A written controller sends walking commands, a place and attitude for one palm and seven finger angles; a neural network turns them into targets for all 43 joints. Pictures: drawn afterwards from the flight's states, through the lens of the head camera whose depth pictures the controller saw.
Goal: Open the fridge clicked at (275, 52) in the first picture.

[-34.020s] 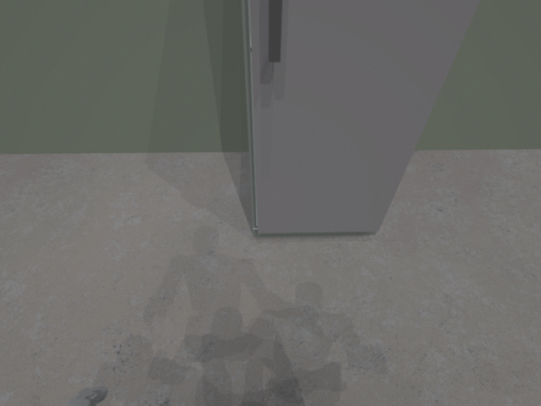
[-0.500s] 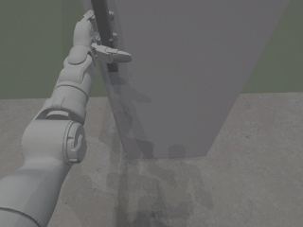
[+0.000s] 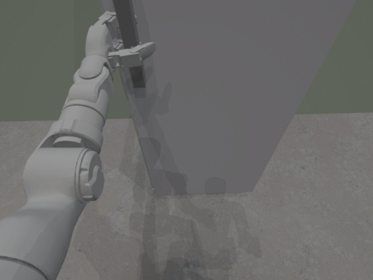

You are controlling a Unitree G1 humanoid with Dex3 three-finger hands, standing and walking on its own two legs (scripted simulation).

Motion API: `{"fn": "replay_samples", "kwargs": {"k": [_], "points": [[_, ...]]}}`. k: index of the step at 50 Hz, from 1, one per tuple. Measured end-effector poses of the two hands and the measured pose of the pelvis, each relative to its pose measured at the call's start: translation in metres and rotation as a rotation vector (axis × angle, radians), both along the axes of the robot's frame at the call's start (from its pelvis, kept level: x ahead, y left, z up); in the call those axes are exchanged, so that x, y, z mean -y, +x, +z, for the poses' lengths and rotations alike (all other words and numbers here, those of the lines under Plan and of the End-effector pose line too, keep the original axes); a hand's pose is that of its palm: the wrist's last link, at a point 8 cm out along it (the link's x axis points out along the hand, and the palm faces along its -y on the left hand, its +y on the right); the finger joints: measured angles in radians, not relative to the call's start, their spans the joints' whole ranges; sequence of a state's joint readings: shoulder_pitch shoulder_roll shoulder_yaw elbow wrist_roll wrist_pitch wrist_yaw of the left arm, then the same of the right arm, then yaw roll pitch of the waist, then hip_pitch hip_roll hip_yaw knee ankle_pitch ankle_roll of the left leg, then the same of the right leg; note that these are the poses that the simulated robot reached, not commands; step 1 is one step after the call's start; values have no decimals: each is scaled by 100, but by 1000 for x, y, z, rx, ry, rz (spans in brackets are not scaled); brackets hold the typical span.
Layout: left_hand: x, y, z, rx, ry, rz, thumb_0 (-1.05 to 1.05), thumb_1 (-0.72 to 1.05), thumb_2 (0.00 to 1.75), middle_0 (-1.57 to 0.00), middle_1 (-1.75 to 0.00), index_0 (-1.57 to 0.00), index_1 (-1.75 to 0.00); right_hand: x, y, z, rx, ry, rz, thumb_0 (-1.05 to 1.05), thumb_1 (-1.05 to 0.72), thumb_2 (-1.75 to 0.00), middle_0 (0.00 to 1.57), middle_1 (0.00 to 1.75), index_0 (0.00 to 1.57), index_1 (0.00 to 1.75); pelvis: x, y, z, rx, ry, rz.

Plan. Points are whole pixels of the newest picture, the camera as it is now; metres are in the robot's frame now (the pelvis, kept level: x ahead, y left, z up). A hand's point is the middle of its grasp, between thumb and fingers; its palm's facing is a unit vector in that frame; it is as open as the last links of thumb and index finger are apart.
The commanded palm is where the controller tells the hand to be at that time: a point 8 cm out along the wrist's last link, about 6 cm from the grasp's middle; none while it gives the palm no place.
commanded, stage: grip the handle and tug to test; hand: left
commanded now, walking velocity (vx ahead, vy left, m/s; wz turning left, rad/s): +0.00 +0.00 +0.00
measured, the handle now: (130, 27) +0.57 +0.08 +0.24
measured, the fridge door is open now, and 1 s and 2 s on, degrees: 0 0 10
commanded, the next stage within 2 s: pull the door a little, standing still in 0.94 s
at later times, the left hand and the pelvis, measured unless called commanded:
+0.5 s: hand (135, 49) +0.51 +0.07 +0.23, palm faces -0.04 -1.00 +0.02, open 7.0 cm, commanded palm +0.49 +0.13 +0.22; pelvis +0.01 +0.00 +0.00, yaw -1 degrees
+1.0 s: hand (136, 50) +0.51 +0.07 +0.22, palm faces -0.03 -1.00 +0.02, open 7.1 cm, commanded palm +0.46 +0.12 +0.22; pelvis +0.03 -0.01 +0.01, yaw -2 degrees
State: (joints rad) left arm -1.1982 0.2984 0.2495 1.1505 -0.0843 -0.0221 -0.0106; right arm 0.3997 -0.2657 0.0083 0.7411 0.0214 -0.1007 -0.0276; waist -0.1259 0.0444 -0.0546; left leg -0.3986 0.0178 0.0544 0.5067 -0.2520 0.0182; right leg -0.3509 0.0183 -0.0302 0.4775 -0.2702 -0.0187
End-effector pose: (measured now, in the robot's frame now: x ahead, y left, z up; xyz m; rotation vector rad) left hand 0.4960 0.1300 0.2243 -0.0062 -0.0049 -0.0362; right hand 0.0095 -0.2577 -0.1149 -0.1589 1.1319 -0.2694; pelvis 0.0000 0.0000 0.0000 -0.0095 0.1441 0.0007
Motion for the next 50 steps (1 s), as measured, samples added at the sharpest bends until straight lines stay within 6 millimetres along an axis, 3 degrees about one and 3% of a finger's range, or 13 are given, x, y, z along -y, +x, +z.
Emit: {"fn": "replay_samples", "kwargs": {"k": [7,36,43,50], "points": [[1,0,0,6,-2,-1,1,51,73,-36,-132,-35,-131,-1,-2,-1,-8,6,-10,1,-91,-90,21,30,21,30,0,3,1,3,1,-6],[6,-4,-1,6,-11,10,1,58,73,-28,-134,-26,-134,8,25,1,51,15,-22,1,-91,-90,20,30,21,30,7,11,3,24,6,-23],[7,-5,-1,11,-12,4,1,61,71,-26,-134,-24,-133,9,42,2,75,27,-33,1,-91,-90,20,30,21,30,9,20,5,34,9,-37],[7,-7,-1,11,-12,6,1,61,71,-25,-134,-23,-132,10,76,5,113,34,-13,1,-91,-90,20,30,20,30,12,31,7,40,14,-37]]}}
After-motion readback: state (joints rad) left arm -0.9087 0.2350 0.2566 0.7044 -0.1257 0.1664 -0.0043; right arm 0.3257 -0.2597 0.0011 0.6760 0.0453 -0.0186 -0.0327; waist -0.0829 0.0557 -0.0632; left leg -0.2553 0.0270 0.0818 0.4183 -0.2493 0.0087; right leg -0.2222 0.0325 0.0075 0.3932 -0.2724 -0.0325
